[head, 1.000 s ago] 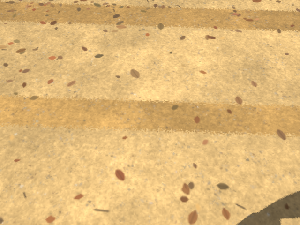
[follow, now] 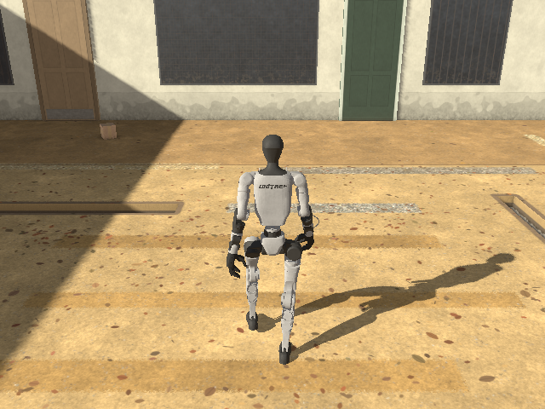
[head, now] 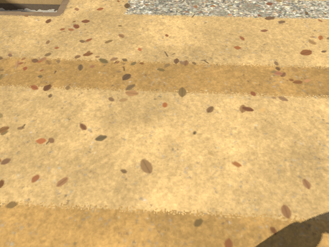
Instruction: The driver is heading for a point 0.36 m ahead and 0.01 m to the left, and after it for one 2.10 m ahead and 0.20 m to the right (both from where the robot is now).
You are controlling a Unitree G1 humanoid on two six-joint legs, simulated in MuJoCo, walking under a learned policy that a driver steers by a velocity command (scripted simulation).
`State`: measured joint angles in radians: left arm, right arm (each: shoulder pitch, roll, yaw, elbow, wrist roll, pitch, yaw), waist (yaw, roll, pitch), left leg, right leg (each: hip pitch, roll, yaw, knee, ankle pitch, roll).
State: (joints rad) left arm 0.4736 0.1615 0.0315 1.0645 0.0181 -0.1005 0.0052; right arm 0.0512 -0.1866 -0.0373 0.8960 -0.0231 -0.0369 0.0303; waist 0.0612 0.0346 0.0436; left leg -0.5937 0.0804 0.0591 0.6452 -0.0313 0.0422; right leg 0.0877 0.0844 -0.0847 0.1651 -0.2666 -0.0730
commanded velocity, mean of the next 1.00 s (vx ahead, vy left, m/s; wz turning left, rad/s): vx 0.50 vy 0.00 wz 0.00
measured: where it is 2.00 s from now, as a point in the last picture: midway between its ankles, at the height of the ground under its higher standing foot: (180, 128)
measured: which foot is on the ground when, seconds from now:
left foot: up 0.00-0.08, down 0.10-0.68, up 0.70-1.00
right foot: down 0.00-0.10, up 0.12-0.66, down 0.68-1.00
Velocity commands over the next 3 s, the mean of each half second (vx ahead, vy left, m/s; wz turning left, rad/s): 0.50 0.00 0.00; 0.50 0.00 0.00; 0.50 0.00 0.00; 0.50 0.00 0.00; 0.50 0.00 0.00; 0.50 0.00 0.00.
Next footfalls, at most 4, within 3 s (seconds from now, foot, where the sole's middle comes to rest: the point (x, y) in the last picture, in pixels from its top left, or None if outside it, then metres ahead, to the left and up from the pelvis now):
0.10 left None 0.23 0.10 -0.78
0.68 right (200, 232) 0.53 -0.07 -0.78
1.24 left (161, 166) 0.84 0.11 -0.78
1.82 right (199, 117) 1.14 -0.07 -0.78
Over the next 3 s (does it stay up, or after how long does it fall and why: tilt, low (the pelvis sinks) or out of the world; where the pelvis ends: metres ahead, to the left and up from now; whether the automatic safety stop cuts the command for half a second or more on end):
stays up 1.61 0.00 -0.02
